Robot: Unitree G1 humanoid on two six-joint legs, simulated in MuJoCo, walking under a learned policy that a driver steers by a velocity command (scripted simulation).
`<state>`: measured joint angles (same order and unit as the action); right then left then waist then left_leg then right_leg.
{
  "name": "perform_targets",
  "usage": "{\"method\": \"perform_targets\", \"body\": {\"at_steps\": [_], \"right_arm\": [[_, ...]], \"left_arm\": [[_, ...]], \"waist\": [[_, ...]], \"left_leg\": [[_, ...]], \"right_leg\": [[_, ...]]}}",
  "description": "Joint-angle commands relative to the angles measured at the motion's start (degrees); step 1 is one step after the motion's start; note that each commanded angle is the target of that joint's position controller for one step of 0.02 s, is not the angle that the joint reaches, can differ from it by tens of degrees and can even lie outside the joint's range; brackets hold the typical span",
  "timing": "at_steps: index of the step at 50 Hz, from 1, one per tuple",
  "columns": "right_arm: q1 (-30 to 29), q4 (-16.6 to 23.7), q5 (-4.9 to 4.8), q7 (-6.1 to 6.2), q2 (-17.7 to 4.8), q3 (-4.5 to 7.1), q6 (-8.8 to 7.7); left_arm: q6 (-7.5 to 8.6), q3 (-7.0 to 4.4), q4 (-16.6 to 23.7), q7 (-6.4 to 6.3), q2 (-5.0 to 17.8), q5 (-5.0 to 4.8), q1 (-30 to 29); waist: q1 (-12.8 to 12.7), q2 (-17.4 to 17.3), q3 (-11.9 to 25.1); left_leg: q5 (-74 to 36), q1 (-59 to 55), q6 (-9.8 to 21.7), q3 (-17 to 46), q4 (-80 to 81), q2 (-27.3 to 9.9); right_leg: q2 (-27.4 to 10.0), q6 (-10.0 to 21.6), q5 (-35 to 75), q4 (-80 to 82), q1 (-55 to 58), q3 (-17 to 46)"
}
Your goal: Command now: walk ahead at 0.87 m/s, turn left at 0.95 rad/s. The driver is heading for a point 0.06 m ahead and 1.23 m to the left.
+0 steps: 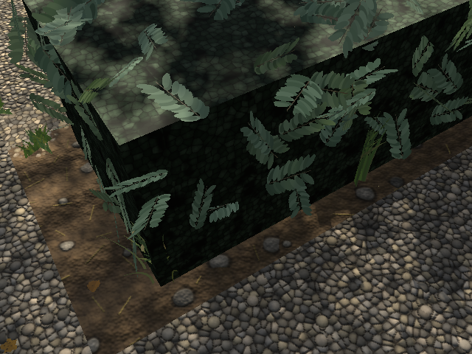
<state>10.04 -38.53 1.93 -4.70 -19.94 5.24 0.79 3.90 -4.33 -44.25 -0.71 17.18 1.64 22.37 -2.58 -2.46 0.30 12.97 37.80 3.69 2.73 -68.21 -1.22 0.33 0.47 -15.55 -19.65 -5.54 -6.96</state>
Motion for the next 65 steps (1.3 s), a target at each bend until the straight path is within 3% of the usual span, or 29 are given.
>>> {"method": "perform_targets", "body": {"at_steps": [1,6,9,12,14,15,18,21,26,28,30,31,32,33,35,36,40,46,47,52,54,55,56,57,59,61,63,64,65], "right_arm": [[-8.08,6.47,0.19,-0.76,-0.44,-0.83,-0.68],[-16.49,8.91,0.31,-1.02,0.09,-2.31,-0.49],[-14.77,8.26,0.04,-0.52,0.14,-2.59,-0.91],[13.60,-1.64,-0.16,1.52,-6.96,0.89,-2.09],[9.51,-1.22,0.11,2.76,-15.75,3.32,-0.71],[12.84,-2.31,0.39,2.97,-14.43,2.99,-0.82],[7.01,-4.43,-0.36,4.84,-9.77,1.74,-3.15],[4.55,-4.08,-1.48,4.72,-6.35,-0.09,-4.85],[3.72,-4.47,-2.35,3.93,-8.38,0.66,-4.81],[-1.71,-3.05,-1.89,4.68,-6.64,0.58,-5.63],[-20.16,4.31,-0.63,4.05,-1.43,-1.08,-7.03],[-26.32,8.99,-2.16,4.24,6.44,-3.15,-8.09],[-9.33,8.38,-1.13,5.29,6.55,-3.86,-7.50],[6.03,5.61,-0.34,5.30,3.37,-3.38,-4.75],[-2.57,8.90,3.27,4.35,-0.95,-2.06,-0.33],[-13.35,13.04,2.38,4.06,-2.58,-1.06,0.71],[-9.71,16.61,-0.21,7.73,0.25,-1.04,3.77],[12.08,11.93,-1.56,3.98,-1.55,1.34,6.99],[19.66,10.57,-2.16,3.83,-1.67,1.66,7.94],[35.72,5.74,-2.45,5.23,0.31,-0.32,11.34],[39.45,2.58,-2.51,5.74,1.08,-1.03,9.78],[30.22,1.78,-4.19,5.51,-0.89,-1.54,7.87],[12.83,-0.21,-7.22,6.70,-10.96,0.17,5.58],[1.63,2.90,-4.49,6.94,-14.88,2.29,2.31],[9.87,-1.93,0.97,4.80,-13.66,4.16,-2.59],[12.75,-6.28,-1.05,1.57,-9.07,4.32,-3.30],[10.50,-6.08,-2.87,1.93,0.84,3.83,-1.72],[5.35,-4.10,-4.73,3.06,7.29,2.69,-0.57],[18.37,-5.00,-6.65,3.88,14.39,1.55,0.94]], "left_arm": [[1.68,-0.05,1.89,-0.21,3.48,-0.67,-0.97],[2.02,-0.68,-1.76,0.16,6.22,0.25,-0.27],[1.08,-0.82,-3.95,-0.44,9.33,-0.25,3.25],[-0.13,-1.48,-2.29,-0.48,13.40,-0.80,-1.34],[1.02,0.16,3.98,1.29,5.78,0.17,-0.61],[2.12,0.13,7.04,1.08,8.21,0.11,-10.01],[3.02,1.83,6.28,0.32,6.19,1.01,-10.07],[0.68,3.01,7.69,0.27,4.68,2.31,-10.39],[0.14,4.79,11.52,-0.50,1.39,0.33,-17.66],[-0.09,3.57,7.17,-2.74,4.48,-0.56,-0.99],[-0.06,0.01,-3.06,-4.23,9.83,0.64,28.94],[0.46,0.56,-1.53,-4.02,7.81,1.84,20.36],[0.71,2.01,3.70,-2.22,3.72,3.39,4.53],[1.33,-0.02,9.85,-3.04,8.22,3.06,-9.15],[1.67,0.75,11.20,-2.37,3.06,-0.45,-17.82],[2.53,0.57,11.88,-1.63,4.34,0.00,-19.61],[3.19,-2.91,5.35,-0.60,11.99,2.36,-11.69],[-0.44,-4.17,4.83,0.29,12.52,0.55,-22.18],[-0.23,-4.19,5.85,1.47,13.59,-1.00,-30.77],[-4.07,-4.27,9.52,8.82,11.03,-3.68,-44.06],[-8.32,-2.23,10.29,10.39,7.21,-4.47,-49.28],[-10.01,-1.10,11.26,10.27,4.37,-6.59,-42.72],[-9.36,1.84,15.22,10.55,-5.69,-5.54,-24.51],[-9.64,2.65,12.50,9.20,-5.73,-0.46,-13.53],[-10.35,0.19,5.34,5.65,5.97,1.65,-16.56],[-10.41,1.27,8.61,-0.11,5.15,1.20,-23.67],[-8.89,0.53,7.00,-3.21,4.05,-2.10,-11.95],[-8.26,0.19,2.98,-4.04,2.98,-2.79,-6.73],[-8.13,1.24,5.88,-2.49,2.27,-4.58,-23.05]], "waist": [[0.47,6.92,-5.87],[0.03,8.40,-9.35],[2.23,9.66,-5.04],[15.63,9.10,8.77],[7.16,-11.59,15.13],[10.36,-0.73,14.47],[3.45,4.84,1.35],[-0.23,4.45,1.00],[2.14,-2.00,1.00],[-5.68,-5.22,9.18],[-23.05,9.96,17.12],[-17.24,18.10,5.44],[-0.67,10.87,2.21],[6.78,15.62,13.42],[7.76,3.33,-1.48],[3.86,-4.51,-8.86],[4.53,-2.54,-1.85],[16.37,7.82,8.59],[23.19,11.43,10.88],[28.81,11.60,16.84],[29.29,6.81,9.81],[20.53,-15.70,5.93],[0.66,-50.05,8.67],[-8.91,-44.28,11.39],[-4.85,-16.47,15.03],[-1.36,-14.18,7.34],[-1.55,-13.74,6.32],[-3.37,1.45,1.07],[10.42,25.81,-0.07]], "left_leg": [[-6.60,10.32,-1.12,0.74,3.27,-2.50],[-7.19,6.34,2.52,-6.81,17.24,-3.14],[-3.07,-6.58,6.14,-14.33,25.47,4.39],[1.39,-39.09,10.55,-9.88,31.73,9.79],[17.32,-61.49,20.29,36.48,43.86,-10.69],[11.13,-60.19,18.51,37.48,49.66,-10.25],[-17.67,-39.07,16.08,24.85,53.25,-6.82],[-34.74,-28.22,14.79,16.17,53.89,-1.69],[-59.41,-21.56,6.37,10.81,45.61,5.29],[-64.79,-18.70,4.95,13.79,32.57,2.83],[-25.53,-1.65,4.19,13.77,2.04,11.51],[7.61,11.20,3.94,13.11,-12.41,16.95],[8.55,13.72,3.39,12.84,-22.78,11.23],[4.73,10.35,1.98,11.90,-27.99,7.03],[2.81,11.36,-0.99,10.06,-32.37,1.57],[2.02,16.03,-1.88,11.20,-34.99,3.31],[7.44,19.68,0.99,6.08,-38.98,3.07],[-7.03,7.76,3.29,2.52,-12.23,-1.15],[-6.73,4.36,3.56,3.56,-5.68,-1.77],[-4.56,-9.20,3.92,0.77,25.82,-2.77],[-10.80,-9.85,3.29,-2.38,41.14,3.54],[-46.74,-11.59,-0.82,-5.95,41.59,12.43],[-56.33,-7.25,-0.60,20.88,49.89,15.38],[-39.07,-3.24,0.27,24.90,50.61,13.06],[-31.09,-13.45,-2.72,15.22,45.96,12.16],[-39.54,-25.98,-3.61,13.84,45.80,15.57],[-24.56,-24.25,-6.46,16.19,55.04,16.77],[-2.37,-11.90,-8.99,13.40,45.01,20.61],[23.81,14.41,-4.49,8.70,16.22,21.60]], "right_leg": [[-15.24,4.22,3.00,12.95,2.98,7.31],[-13.60,2.59,20.75,14.78,6.28,-5.65],[-14.23,1.96,64.35,3.58,10.47,-9.85],[-16.69,2.22,69.32,-32.75,0.36,-8.47],[-0.19,-2.82,-13.39,-69.44,-37.23,-2.27],[-2.61,-1.97,-5.98,-67.19,-41.07,7.51],[-7.62,-2.32,-0.54,-53.87,-34.06,9.56],[-6.67,-4.58,-3.80,-44.44,-24.49,7.68],[2.09,-2.51,10.02,-19.39,-11.18,2.13],[0.41,-1.34,13.50,-20.94,3.41,8.20],[-3.79,0.59,12.78,-9.27,31.81,9.23],[-15.19,0.26,26.49,-2.32,27.23,23.18],[-21.86,2.58,43.59,-6.76,18.16,30.98],[-32.91,12.81,7.67,1.03,12.37,51.43],[-28.12,11.20,-23.30,10.31,-8.28,43.77],[-26.80,9.38,-4.78,10.04,-12.80,31.68],[-23.37,5.60,14.67,11.51,-3.84,2.68],[-20.71,-2.05,13.62,12.10,7.96,-12.91],[-20.74,-3.23,11.66,11.94,13.48,-14.62],[-27.79,-6.86,30.52,-8.68,40.20,-18.75],[-27.29,-8.54,25.13,-21.65,41.22,-20.31],[-18.01,-9.52,8.22,-33.41,32.70,-20.85],[-2.04,-10.35,-29.67,-41.98,22.41,-17.44],[-1.10,-8.18,-36.90,-52.15,20.39,-7.21],[0.79,-2.64,-34.88,-40.65,14.96,-5.45],[6.92,-0.84,-29.31,-13.60,8.00,-5.98],[6.90,-0.53,-7.56,13.53,17.28,-8.94],[-0.28,-1.56,12.45,28.05,21.95,-6.43],[-11.82,-6.89,44.13,-10.03,30.50,2.18]]}}
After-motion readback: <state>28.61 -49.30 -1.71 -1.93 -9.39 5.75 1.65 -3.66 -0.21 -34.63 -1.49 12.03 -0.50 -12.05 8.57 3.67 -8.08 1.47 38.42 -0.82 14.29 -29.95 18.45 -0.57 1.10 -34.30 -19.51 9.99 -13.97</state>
